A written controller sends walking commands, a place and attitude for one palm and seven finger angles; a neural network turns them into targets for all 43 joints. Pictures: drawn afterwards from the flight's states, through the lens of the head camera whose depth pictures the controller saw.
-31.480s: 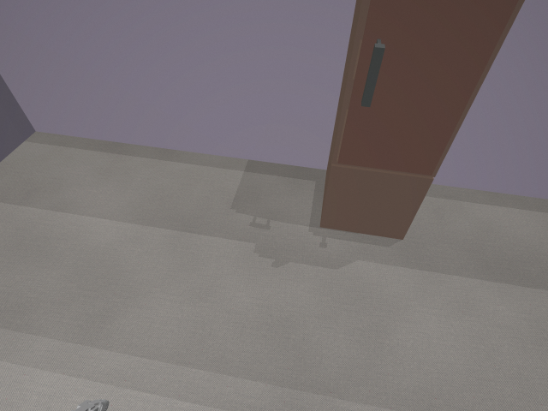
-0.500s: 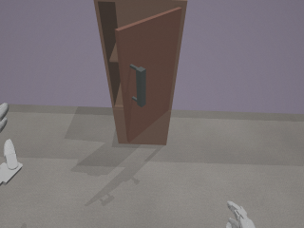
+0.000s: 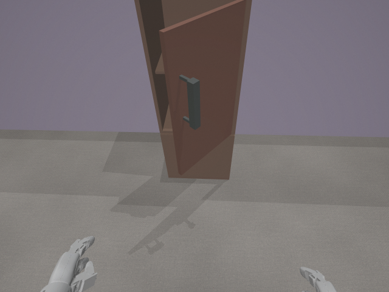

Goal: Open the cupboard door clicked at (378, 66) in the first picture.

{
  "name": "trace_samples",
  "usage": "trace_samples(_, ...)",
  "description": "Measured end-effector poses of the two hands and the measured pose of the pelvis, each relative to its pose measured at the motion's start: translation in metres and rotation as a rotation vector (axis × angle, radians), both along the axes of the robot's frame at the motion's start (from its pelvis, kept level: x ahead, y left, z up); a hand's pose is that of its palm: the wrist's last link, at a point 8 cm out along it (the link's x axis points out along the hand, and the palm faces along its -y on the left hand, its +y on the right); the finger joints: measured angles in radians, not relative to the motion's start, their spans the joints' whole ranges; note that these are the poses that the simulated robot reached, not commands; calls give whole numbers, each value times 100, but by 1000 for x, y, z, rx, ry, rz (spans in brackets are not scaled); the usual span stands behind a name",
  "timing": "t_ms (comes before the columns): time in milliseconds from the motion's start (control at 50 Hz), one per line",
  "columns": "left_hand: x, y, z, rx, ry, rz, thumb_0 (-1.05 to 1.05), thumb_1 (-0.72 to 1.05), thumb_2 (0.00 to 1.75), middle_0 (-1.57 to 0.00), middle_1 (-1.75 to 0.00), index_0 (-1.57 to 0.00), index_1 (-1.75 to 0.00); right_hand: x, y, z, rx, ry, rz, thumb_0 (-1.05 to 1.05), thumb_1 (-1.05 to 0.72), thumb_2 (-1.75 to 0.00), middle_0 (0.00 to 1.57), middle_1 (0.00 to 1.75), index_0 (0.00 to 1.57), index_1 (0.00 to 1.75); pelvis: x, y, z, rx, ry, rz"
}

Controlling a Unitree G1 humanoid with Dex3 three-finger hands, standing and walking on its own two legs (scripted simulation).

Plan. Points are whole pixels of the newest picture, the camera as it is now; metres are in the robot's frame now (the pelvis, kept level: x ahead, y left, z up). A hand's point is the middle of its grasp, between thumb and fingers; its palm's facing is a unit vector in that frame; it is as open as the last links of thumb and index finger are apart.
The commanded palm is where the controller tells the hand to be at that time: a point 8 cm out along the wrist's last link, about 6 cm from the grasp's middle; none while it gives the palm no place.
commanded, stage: let the arm hang, fingers relaxed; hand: left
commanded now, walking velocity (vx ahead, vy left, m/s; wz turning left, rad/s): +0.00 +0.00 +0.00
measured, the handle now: (189, 102) +0.65 +0.05 +0.03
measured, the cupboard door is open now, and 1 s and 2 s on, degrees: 49 49 49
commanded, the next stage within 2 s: look to check the result in 0.92 s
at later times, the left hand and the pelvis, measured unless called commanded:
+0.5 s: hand out of the picture -0.05 +0.20 -0.16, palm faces +0.03 -0.96 -0.28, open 7.3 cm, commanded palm none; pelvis +0.00 -0.02 +0.01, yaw +1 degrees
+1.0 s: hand out of the picture +0.06 +0.17 -0.16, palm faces +0.02 -0.97 -0.24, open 7.3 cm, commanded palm none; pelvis +0.02 -0.03 +0.01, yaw +1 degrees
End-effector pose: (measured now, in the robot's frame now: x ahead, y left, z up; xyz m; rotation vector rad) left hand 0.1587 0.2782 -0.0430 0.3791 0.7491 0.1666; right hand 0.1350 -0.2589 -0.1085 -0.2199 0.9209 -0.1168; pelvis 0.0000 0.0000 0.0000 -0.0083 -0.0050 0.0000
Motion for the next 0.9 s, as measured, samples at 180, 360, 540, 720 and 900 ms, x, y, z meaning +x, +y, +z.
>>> trace_samples(180,-154,-64,-98,-234,615,119,1,93,90,-21,-30,-21,-30,-104,-26,-8,-76,378,-89,1,-91,-90,20,30,20,30,-2,-10,7,-2,-20,5)
trace_samples(360,-228,-51,-87,-189,795,267,1,92,90,-21,-30,-21,-30,-158,-8,-21,-18,571,-116,1,-91,-90,20,30,20,30,1,-16,9,-5,-25,20)
trace_samples(540,-194,-36,-80,-126,694,268,1,91,90,-20,-30,-20,-30,-140,18,-36,73,515,-99,1,-91,-90,20,30,20,30,2,-18,9,-1,-37,22)
trace_samples(720,-128,-48,-79,-146,530,205,0,91,90,-20,-30,-20,-30,-111,15,-35,77,437,-88,1,-92,-90,20,30,20,30,8,-20,10,8,-40,21)
trace_samples(900,-104,-63,-81,-175,499,175,0,91,90,-20,-30,-20,-30,-99,-3,-29,39,422,-95,1,-91,-90,20,30,20,30,14,-25,11,10,-40,21)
